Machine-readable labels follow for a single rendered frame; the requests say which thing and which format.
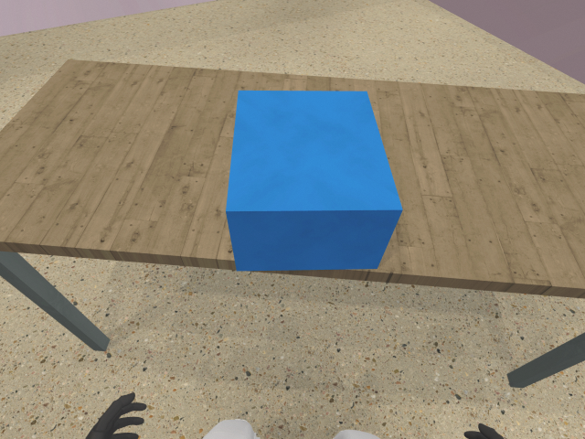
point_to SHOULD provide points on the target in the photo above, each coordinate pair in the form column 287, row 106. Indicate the left robot hand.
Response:
column 110, row 421

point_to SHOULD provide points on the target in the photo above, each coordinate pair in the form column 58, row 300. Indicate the robot left thigh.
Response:
column 231, row 429

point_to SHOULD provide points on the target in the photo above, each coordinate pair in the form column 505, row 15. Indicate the table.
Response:
column 130, row 162

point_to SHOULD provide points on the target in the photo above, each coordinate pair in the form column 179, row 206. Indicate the carton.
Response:
column 310, row 187

